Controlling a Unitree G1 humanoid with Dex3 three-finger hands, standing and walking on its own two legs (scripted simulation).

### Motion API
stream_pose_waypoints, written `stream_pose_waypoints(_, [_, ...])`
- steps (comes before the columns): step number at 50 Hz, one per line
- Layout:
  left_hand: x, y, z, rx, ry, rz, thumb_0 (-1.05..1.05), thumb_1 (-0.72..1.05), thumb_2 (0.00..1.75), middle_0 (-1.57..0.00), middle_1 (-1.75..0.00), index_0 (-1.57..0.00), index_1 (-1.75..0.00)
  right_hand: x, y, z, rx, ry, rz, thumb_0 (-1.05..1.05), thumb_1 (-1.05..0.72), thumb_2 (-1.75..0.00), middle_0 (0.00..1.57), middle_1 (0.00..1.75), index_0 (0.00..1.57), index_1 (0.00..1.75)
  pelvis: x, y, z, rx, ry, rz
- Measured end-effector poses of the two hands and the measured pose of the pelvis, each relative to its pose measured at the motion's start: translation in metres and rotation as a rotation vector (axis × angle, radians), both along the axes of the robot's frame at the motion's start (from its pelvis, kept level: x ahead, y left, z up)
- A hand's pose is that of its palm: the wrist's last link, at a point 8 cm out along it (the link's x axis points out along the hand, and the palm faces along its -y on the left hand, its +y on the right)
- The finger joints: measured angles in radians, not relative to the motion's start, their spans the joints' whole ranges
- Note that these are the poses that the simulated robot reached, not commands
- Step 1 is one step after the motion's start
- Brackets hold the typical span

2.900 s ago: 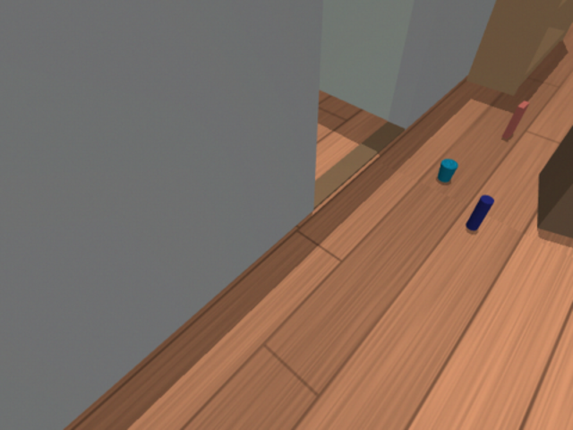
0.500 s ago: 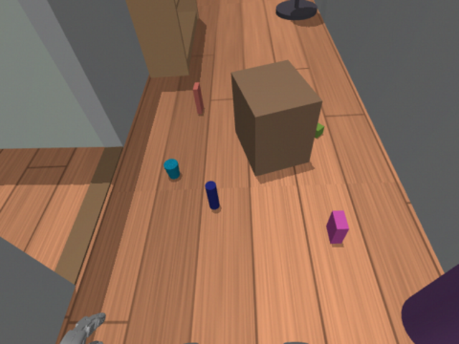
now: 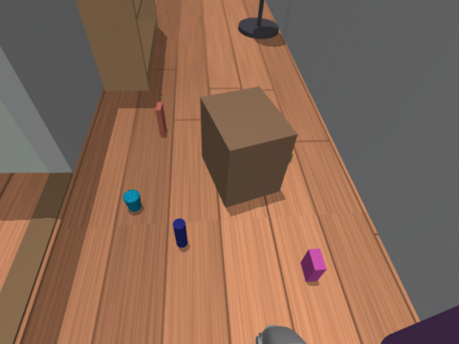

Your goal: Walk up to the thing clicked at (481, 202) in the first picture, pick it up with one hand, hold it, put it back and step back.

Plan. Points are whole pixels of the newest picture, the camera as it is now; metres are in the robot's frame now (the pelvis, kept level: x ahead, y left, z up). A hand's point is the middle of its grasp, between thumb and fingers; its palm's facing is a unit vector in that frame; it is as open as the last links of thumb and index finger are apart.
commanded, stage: walk up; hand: left
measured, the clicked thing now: (180, 233) +0.67 +0.19 -0.68
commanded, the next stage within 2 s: none
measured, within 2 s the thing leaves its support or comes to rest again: neither
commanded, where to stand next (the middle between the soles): +0.27 +0.00 m, yaw +1 degrees
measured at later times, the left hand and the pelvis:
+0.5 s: hand (117, 305) +0.22 +0.23 -0.11, palm faces -0.03 -0.90 -0.44, open 7.3 cm; pelvis +0.15 -0.05 +0.00, yaw -2 degrees
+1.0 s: hand (114, 302) +0.24 +0.25 -0.16, palm faces -0.02 -0.91 -0.41, open 7.3 cm; pelvis +0.20 -0.03 -0.01, yaw +0 degrees
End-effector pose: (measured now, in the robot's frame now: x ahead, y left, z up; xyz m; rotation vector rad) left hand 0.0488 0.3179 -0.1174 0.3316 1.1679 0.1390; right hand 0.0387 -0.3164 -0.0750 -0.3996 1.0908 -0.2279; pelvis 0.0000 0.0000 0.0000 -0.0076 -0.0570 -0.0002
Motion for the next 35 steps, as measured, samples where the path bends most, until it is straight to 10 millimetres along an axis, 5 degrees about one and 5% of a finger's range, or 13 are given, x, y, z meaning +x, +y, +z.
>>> stream_pose_waypoints(8, [0.090, -0.017, 0.021, 0.041, -0.039, -0.055, 0.00, 0.91, 0.90, -0.21, -0.30, -0.20, -0.30, 0.016, -0.024, -0.022, 0.045, 0.088, -0.060, 0.00, -0.90, -0.90, 0.21, 0.30, 0.20, 0.30, 0.055, -0.017, -0.002, 0.031, 0.007, -0.023])
stream_pose_waypoints(14, [0.149, -0.043, 0.030, 0.103, -0.137, -0.053, 0.00, 0.91, 0.90, -0.21, -0.30, -0.20, -0.30, 0.060, -0.044, -0.060, 0.095, 0.125, -0.070, 0.01, -0.90, -0.90, 0.21, 0.30, 0.20, 0.30, 0.098, -0.042, -0.017, 0.011, -0.007, -0.019])
stream_pose_waypoints(19, [0.161, -0.057, 0.045, 0.102, -0.148, -0.018, 0.00, 0.91, 0.89, -0.21, -0.30, -0.21, -0.30, 0.114, -0.042, -0.056, 0.136, 0.093, -0.035, 0.01, -0.91, -0.90, 0.21, 0.30, 0.20, 0.30, 0.125, -0.049, -0.004, 0.031, -0.009, -0.028])
stream_pose_waypoints(25, [0.163, -0.052, 0.046, 0.119, -0.084, -0.003, 0.00, 0.90, 0.89, -0.21, -0.30, -0.21, -0.30, 0.164, -0.043, -0.047, 0.122, 0.052, -0.020, 0.00, -0.91, -0.90, 0.21, 0.30, 0.20, 0.30, 0.151, -0.045, 0.001, 0.012, -0.004, -0.030])
stream_pose_waypoints(35, [0.192, -0.021, -0.004, 0.078, -0.037, 0.052, 0.00, 0.90, 0.89, -0.21, -0.30, -0.21, -0.30, 0.206, -0.016, -0.049, 0.045, 0.097, 0.006, 0.00, -0.91, -0.90, 0.20, 0.30, 0.20, 0.30, 0.176, -0.021, -0.019, 0.021, 0.002, 0.006])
